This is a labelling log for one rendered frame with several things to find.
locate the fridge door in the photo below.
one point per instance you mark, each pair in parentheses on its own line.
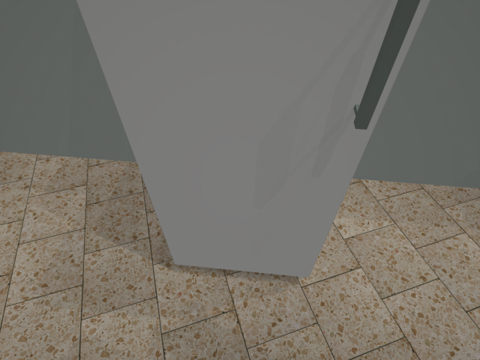
(240,114)

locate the handle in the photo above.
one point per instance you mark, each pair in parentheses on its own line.
(391,45)

